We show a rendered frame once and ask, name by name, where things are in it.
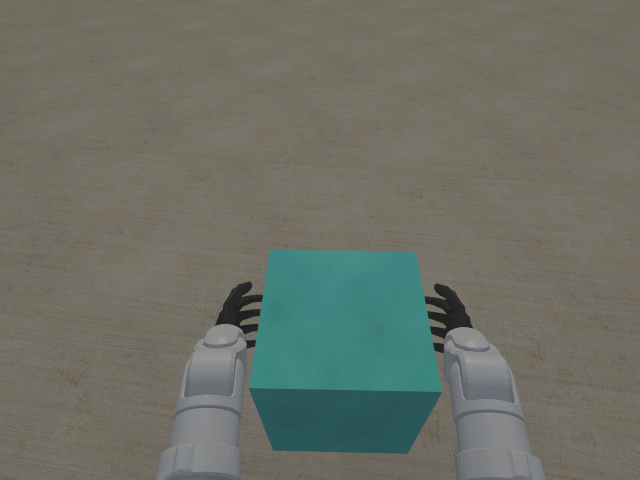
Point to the carton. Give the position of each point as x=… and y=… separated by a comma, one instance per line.
x=344, y=359

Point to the left robot forearm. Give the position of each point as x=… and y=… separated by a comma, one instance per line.
x=205, y=433

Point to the right robot forearm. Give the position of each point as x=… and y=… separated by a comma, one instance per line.
x=492, y=439

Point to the right robot hand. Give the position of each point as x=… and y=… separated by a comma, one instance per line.
x=455, y=316

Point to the left robot hand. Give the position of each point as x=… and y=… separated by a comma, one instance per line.
x=231, y=315

